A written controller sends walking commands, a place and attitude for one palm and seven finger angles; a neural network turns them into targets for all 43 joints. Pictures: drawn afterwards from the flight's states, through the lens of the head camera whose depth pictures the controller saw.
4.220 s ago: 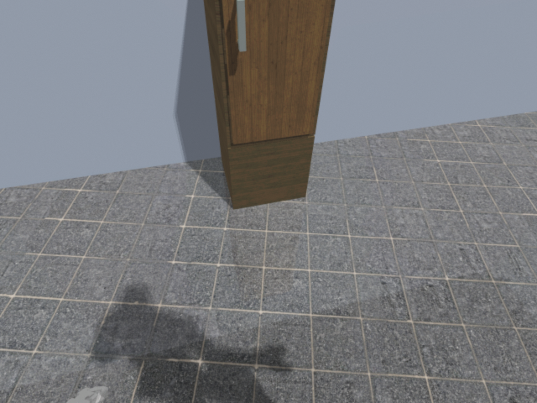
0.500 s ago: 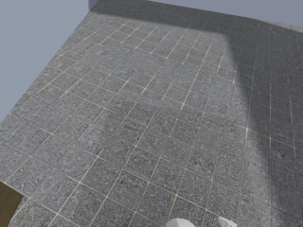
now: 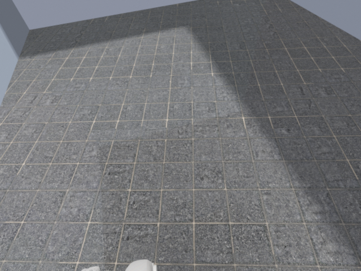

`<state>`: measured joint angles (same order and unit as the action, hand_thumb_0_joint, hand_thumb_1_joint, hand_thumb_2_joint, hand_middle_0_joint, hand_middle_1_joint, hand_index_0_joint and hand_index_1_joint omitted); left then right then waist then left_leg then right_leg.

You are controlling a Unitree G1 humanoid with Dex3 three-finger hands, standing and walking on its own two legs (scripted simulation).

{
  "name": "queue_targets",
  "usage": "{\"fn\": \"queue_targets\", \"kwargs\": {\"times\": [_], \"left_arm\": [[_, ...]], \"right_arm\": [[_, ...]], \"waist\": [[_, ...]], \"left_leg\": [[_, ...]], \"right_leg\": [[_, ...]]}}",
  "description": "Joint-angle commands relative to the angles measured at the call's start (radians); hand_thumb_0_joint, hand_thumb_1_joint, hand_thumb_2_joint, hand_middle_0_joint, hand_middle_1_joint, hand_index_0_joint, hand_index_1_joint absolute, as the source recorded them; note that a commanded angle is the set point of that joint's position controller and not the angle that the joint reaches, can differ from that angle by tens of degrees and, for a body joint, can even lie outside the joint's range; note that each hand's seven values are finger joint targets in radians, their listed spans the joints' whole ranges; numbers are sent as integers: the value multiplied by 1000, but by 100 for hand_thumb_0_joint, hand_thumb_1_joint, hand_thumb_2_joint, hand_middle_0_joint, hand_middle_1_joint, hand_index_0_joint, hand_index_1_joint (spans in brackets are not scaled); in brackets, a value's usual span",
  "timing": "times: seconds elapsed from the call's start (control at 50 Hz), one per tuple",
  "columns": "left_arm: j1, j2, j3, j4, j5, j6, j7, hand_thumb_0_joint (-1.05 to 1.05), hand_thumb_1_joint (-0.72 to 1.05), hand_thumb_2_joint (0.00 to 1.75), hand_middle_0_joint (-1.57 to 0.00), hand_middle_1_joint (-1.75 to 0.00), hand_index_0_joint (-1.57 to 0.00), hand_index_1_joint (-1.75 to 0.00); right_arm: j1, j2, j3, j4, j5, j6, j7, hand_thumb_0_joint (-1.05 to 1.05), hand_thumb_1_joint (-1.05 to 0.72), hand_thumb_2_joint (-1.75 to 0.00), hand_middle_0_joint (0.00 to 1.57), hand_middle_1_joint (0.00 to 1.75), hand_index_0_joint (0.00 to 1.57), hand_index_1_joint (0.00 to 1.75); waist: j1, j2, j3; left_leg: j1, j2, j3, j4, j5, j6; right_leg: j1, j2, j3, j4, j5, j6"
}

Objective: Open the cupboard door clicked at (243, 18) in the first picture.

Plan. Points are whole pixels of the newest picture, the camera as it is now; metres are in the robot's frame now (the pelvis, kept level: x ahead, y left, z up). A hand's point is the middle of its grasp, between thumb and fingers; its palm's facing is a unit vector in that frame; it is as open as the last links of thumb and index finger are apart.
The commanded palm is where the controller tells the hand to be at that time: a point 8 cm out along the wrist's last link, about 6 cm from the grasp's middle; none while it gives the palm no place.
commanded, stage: walk to a spot facing it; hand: left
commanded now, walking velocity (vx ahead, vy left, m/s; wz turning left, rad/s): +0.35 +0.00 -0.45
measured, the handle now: out of the picture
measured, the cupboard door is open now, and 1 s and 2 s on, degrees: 0 0 0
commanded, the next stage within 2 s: turn to face it in 0.84 s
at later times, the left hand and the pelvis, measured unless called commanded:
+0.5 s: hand out of the picture +0.12 +0.25 -0.19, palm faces -0.11 -0.98 -0.15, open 7.4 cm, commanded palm none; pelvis +0.14 +0.06 -0.01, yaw -15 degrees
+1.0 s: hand (163, 163) +0.48 +0.09 -0.17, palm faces -0.54 -0.81 -0.23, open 7.4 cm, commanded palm none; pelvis +0.25 +0.01 -0.03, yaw -31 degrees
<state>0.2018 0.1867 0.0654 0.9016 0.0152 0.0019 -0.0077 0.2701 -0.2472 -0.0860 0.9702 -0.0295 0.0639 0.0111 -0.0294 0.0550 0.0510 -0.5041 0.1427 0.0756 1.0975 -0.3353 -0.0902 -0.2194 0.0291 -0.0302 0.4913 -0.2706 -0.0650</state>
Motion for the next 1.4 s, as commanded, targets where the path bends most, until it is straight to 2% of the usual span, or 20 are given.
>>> {"fn": "queue_targets", "kwargs": {"times": [0.0,0.26,0.34,0.36,0.4,0.42,0.48,0.56,0.8,0.88,0.9,0.92,0.94,0.96,1.08,1.22,1.32,1.34,1.36,1.38], "left_arm": [[83,185,42,-25,-4,-40,8,0,90,90,-20,-30,-20,-30],[228,163,31,62,12,-62,18,0,90,90,-20,-30,-20,-30],[176,167,35,67,4,-57,20,0,90,90,-20,-30,-20,-30],[160,150,35,63,0,-58,16,0,90,90,-20,-30,-20,-30],[186,71,27,34,-14,-57,-2,0,90,90,-20,-30,-20,-30],[159,104,35,34,-2,-50,-2,0,90,90,-20,-30,-20,-30],[138,79,39,63,18,-20,-25,0,90,90,-20,-30,-20,-30],[165,39,38,68,8,12,-21,0,90,90,-20,-30,-20,-30],[-130,39,19,-57,13,36,-23,0,90,90,-20,-30,-20,-30],[-71,76,23,-67,15,17,-14,0,90,90,-20,-30,-20,-30],[24,111,31,-47,16,3,-11,0,90,90,-20,-30,-20,-30],[132,191,45,-13,23,-15,0,0,90,90,-20,-30,-20,-30],[199,284,60,12,8,-24,16,0,90,90,-20,-30,-20,-30],[185,261,48,12,-13,-18,32,0,90,90,-20,-30,-20,-30],[-97,110,-14,-15,1,-30,42,0,90,90,-20,-30,-20,-30],[-13,133,14,17,8,-12,44,0,90,90,-20,-30,-20,-30],[-25,142,34,1,6,0,46,0,90,90,-20,-30,-20,-30],[-21,132,34,-2,-1,6,43,0,90,90,-20,-30,-20,-30],[-3,82,32,-23,-7,14,40,0,90,90,-20,-30,-20,-30],[-52,48,16,-69,-8,18,39,0,90,90,-20,-30,-20,-30]], "right_arm": [[-62,-73,-13,-98,-9,-54,4,0,-90,-90,20,30,20,30],[-270,-30,8,-178,7,-98,8,0,-90,-90,20,30,20,30],[-153,-39,11,-141,13,-118,-8,0,-90,-90,20,30,20,30],[-34,-76,4,-100,13,-126,-21,0,-90,-90,20,30,20,30],[192,-243,-30,-49,1,-128,-33,0,-90,-90,20,30,20,30],[149,-220,-20,-66,5,-116,-31,0,-90,-90,20,30,20,30],[-30,-66,25,-98,7,-127,-36,0,-90,-90,20,30,20,30],[30,-42,30,-51,15,-139,-51,0,-90,-90,20,30,20,30],[125,-81,6,1,-1,-100,-44,0,-90,-90,20,30,20,30],[124,-123,-10,-7,6,-88,-36,0,-90,-90,20,30,20,30],[108,-131,-11,-20,13,-87,-32,0,-90,-90,20,30,20,30],[118,-103,-3,-37,25,-83,-22,0,-90,-90,20,30,20,30],[123,-23,17,-64,31,-79,-25,0,-90,-90,20,30,20,30],[80,-43,21,-70,36,-66,-45,0,-90,-90,20,30,20,30],[184,41,41,50,17,-24,-34,0,-90,-90,20,30,20,30],[27,33,27,1,19,-29,-18,0,-90,-90,20,30,20,30],[49,26,15,-21,12,-38,-7,0,-90,-90,20,30,20,30],[85,-3,6,-15,11,-42,-5,0,-90,-90,20,30,20,30],[129,-89,-12,-23,4,-52,-6,0,-90,-90,20,30,20,30],[168,-160,-26,-27,1,-54,-13,0,-90,-90,20,30,20,30]], "waist": [[45,-157,-22],[98,-162,23],[30,-160,-14],[-22,-92,-67],[-74,290,-217],[-69,167,-136],[23,63,45],[51,83,-31],[-12,116,17],[29,97,-58],[82,63,-107],[127,-106,-206],[123,-320,-312],[120,-206,-329],[-42,-127,-67],[38,-209,-25],[15,-163,-61],[-6,-75,-86],[-22,207,-105],[-49,341,-97]], "left_leg": [[-141,8,-35,-30,91,-13],[-105,-57,-42,-337,18,18],[227,-108,-3,-585,101,40],[457,-89,-16,-669,150,54],[750,371,-504,-820,55,182],[602,394,-523,-864,-55,222],[312,255,-224,-903,96,159],[375,191,21,-794,705,133],[506,218,151,-701,790,189],[524,236,189,-519,973,158],[460,223,214,-367,918,119],[224,158,236,-110,607,66],[-57,-37,172,184,-290,-2],[-23,-18,-23,223,-322,24],[136,-9,-55,1,-57,33],[68,-41,15,-193,-102,22],[196,-57,56,-462,51,39],[290,-47,28,-568,181,54],[377,136,-267,-691,424,139],[392,319,-498,-775,705,280]], "right_leg": [[105,-226,293,-284,-51,-81],[190,-254,416,-245,150,-135],[58,-188,360,-97,320,-80],[-55,-120,310,49,344,-43],[-405,42,70,575,-297,52],[-412,-24,100,690,-292,50],[-374,-109,61,748,-98,77],[-347,-102,22,749,-22,106],[-362,-90,-86,345,-22,101],[-175,-31,-119,172,-46,56],[-17,-31,-105,57,59,42],[282,-174,63,-5,411,-15],[463,-467,438,14,999,-157],[383,-483,349,-5,1049,-212],[-94,-291,-11,-160,481,-79],[22,-353,-21,-136,437,-101],[13,-358,-102,7,330,-28],[-37,-331,-134,103,252,14],[-206,-217,-175,311,-43,90],[-349,-119,-129,541,-420,139]]}}
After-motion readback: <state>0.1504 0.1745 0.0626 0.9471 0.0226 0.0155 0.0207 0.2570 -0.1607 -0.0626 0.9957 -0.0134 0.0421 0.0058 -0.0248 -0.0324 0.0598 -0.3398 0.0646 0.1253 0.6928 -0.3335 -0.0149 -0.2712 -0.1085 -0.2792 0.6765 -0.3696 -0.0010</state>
